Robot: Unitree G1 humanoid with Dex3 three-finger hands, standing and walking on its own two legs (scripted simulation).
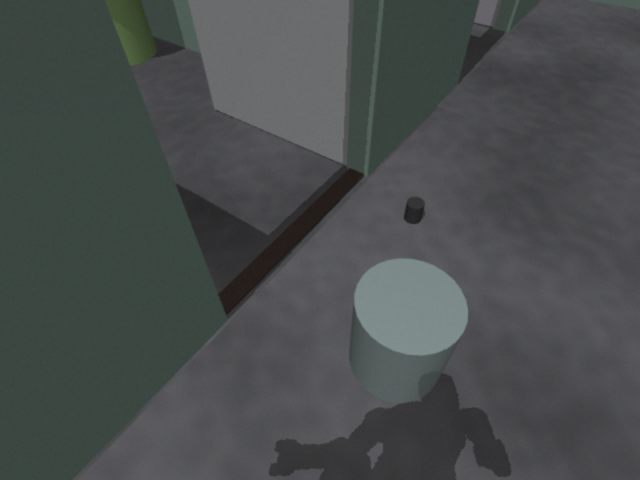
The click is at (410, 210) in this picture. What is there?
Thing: squat round
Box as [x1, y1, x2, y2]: [404, 197, 424, 223]
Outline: 411,197 407,200 404,218 406,221 410,223 416,223 420,220 424,202 422,199 418,197
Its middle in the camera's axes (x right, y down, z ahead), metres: +0.41 -0.13 +1.70
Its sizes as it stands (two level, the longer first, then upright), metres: 0.074 0.074 0.093
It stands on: the floor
